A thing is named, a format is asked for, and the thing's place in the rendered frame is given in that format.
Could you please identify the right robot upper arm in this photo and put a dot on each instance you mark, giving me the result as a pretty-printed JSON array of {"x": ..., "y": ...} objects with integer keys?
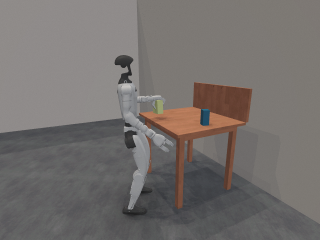
[{"x": 126, "y": 94}]

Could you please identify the right robot hand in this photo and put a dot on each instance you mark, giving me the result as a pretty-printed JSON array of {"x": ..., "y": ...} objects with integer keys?
[{"x": 159, "y": 139}]

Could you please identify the right robot thigh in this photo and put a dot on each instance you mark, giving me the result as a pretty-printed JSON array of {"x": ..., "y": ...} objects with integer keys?
[{"x": 139, "y": 153}]

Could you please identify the left robot hand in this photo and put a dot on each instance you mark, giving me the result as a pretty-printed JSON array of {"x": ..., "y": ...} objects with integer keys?
[{"x": 157, "y": 97}]

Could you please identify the robot right forearm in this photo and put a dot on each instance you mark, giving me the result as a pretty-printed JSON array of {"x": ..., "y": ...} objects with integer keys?
[{"x": 136, "y": 123}]

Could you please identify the robot left forearm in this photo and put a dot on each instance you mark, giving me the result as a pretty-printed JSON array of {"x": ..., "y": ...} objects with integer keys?
[{"x": 143, "y": 99}]

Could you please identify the robot head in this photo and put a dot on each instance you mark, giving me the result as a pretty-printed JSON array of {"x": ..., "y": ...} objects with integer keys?
[{"x": 123, "y": 61}]

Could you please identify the table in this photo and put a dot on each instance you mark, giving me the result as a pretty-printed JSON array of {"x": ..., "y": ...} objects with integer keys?
[{"x": 229, "y": 108}]

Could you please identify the sponge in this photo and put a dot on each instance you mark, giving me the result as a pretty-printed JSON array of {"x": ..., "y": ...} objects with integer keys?
[{"x": 158, "y": 107}]

